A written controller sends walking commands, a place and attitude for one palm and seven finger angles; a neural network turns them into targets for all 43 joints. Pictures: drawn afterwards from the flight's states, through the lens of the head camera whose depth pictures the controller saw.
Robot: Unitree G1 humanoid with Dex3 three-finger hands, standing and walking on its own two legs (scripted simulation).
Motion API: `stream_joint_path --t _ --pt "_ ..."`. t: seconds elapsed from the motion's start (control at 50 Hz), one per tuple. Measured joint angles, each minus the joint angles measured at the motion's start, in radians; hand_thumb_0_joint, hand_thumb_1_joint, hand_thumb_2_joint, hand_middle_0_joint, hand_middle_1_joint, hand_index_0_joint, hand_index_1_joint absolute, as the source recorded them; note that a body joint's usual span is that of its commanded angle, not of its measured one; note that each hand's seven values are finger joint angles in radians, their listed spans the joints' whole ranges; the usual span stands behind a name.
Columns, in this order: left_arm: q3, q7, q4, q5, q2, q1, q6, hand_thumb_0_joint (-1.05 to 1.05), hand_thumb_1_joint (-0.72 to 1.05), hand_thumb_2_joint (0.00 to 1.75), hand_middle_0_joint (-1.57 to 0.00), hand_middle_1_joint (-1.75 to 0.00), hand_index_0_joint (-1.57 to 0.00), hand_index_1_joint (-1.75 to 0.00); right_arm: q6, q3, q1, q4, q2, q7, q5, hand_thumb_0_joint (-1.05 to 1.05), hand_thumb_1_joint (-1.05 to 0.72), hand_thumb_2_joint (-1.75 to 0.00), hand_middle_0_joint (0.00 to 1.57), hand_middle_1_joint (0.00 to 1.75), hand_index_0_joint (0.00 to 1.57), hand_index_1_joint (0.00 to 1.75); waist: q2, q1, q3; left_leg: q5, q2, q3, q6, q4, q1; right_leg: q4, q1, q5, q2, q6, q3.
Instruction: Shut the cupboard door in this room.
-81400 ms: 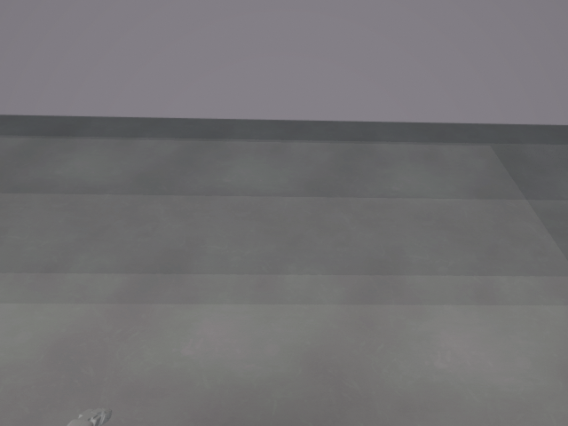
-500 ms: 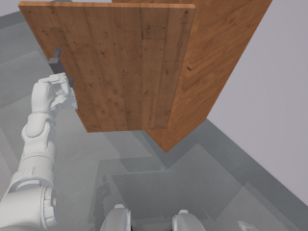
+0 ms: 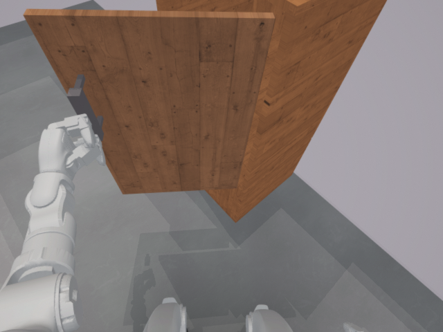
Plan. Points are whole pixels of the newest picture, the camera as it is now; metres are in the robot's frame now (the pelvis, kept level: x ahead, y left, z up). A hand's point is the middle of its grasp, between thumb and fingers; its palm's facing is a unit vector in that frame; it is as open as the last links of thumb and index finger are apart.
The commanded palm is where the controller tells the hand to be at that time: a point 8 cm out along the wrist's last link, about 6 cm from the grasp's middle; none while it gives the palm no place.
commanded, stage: push the door shut along its arc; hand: left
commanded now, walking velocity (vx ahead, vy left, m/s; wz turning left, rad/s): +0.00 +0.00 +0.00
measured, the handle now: (89, 109) +0.52 +0.26 +0.06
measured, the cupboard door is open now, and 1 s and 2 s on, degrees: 54 37 30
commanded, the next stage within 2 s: pull the fist back off the door in 1.62 s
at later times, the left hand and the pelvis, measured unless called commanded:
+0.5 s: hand (103, 125) +0.47 +0.22 +0.07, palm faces -0.03 -1.00 -0.01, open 3.1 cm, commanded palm +0.47 +0.26 +0.06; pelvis -0.01 +0.00 -0.02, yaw +0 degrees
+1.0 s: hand (124, 97) +0.55 +0.20 +0.07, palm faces -0.17 -0.99 +0.00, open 3.1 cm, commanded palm +0.55 +0.22 +0.06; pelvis -0.02 +0.01 -0.04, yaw -2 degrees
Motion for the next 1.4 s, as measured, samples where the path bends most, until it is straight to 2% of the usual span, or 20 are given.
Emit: stream_joint_path --t 0.18,0.28,0.44,0.54,0.78,0.92,1.18,1.32,1.4 --pt "-0.018 -0.052 0.077 0.01 0.039 -0.098 0.001 0.02 0.9 0.9 -1.3 -1.5 -1.3 -1.5 -0.01 0.008 -0.028 0.001 -0.006 -0.007 0.002 0.0 -0.9 -0.9 0.2 0.3 0.21 0.3 -0.001 -0.003 0.003 -0.003 -0.001 -0.015 -0.003 0.031 -0.041 0.028 -0.033 -0.007 0.0 -0.004 -0.013" --pt "-0.012 -0.076 0.142 0.024 0.076 -0.179 0.022 0.02 0.9 0.9 -1.3 -1.5 -1.31 -1.5 -0.012 0.015 -0.026 0.002 -0.009 -0.007 0.002 0.0 -0.9 -0.9 0.2 0.3 0.21 0.3 0.003 -0.023 0.002 -0.006 0.002 -0.02 -0.003 0.053 -0.079 0.048 -0.07 -0.01 0.003 -0.006 -0.016" --pt "0.015 -0.115 0.197 0.028 0.137 -0.241 0.034 0.02 0.9 0.9 -1.31 -1.5 -1.31 -1.5 -0.007 0.018 0.018 0.017 -0.013 -0.003 0.003 0.0 -0.9 -0.9 0.2 0.3 0.21 0.3 0.009 -0.043 0.003 -0.012 0.009 -0.019 -0.002 0.078 -0.125 0.071 -0.117 -0.013 0.008 -0.005 -0.012" --pt "0.003 -0.136 0.23 0.032 0.175 -0.296 0.05 0.02 0.9 0.9 -1.3 -1.5 -1.32 -1.5 -0.01 0.019 0.042 0.037 -0.016 -0.004 0.002 0.0 -0.9 -0.9 0.2 0.3 0.21 0.3 0.012 -0.057 0.008 -0.011 0.009 -0.028 -0.002 0.093 -0.157 0.079 -0.143 -0.011 0.01 -0.006 -0.02" --pt "-0.013 -0.164 0.328 0.069 0.269 -0.469 0.098 0.02 0.9 0.9 -1.3 -1.5 -1.31 -1.5 -0.037 0.036 0.054 0.04 -0.027 -0.007 0.0 0.0 -0.9 -0.9 0.2 0.3 0.21 0.3 0.013 -0.109 0.013 -0.011 0.015 -0.039 0.004 0.133 -0.251 0.103 -0.227 -0.003 0.017 -0.002 -0.027" --pt "-0.029 -0.18 0.368 0.109 0.318 -0.579 0.135 0.02 0.9 0.9 -1.3 -1.5 -1.3 -1.5 -0.049 0.052 0.05 0.024 -0.026 -0.005 -0.005 0.0 -0.9 -0.9 0.2 0.3 0.21 0.3 0.017 -0.143 0.019 -0.017 0.018 -0.041 0.01 0.164 -0.313 0.125 -0.285 -0.003 0.019 0.003 -0.027" --pt "0.006 -0.209 0.384 0.169 0.38 -0.691 0.198 0.02 0.9 0.9 -1.3 -1.5 -1.3 -1.5 -0.045 0.072 0.071 0.007 -0.007 0.002 -0.022 0.0 -0.9 -0.9 0.2 0.3 0.21 0.3 0.038 -0.196 0.026 -0.039 0.028 -0.034 0.019 0.201 -0.384 0.149 -0.355 -0.013 0.029 0.012 -0.016" --pt "0.012 -0.228 0.393 0.186 0.408 -0.721 0.221 0.02 0.9 0.9 -1.3 -1.5 -1.3 -1.5 -0.036 0.075 0.091 0.005 -0.003 0.004 -0.024 0.0 -0.9 -0.9 0.2 0.3 0.21 0.3 0.047 -0.213 0.031 -0.053 0.036 -0.029 0.02 0.205 -0.389 0.147 -0.362 -0.019 0.036 0.014 -0.01" --pt "0.0 -0.239 0.392 0.188 0.416 -0.734 0.229 0.02 0.89 0.91 -1.29 -1.5 -1.3 -1.5 -0.035 0.072 0.102 0.01 -0.001 0.004 -0.027 0.0 -0.9 -0.9 0.2 0.3 0.21 0.3 0.047 -0.214 0.03 -0.056 0.036 -0.031 0.018 0.205 -0.393 0.148 -0.365 -0.023 0.037 0.012 -0.011"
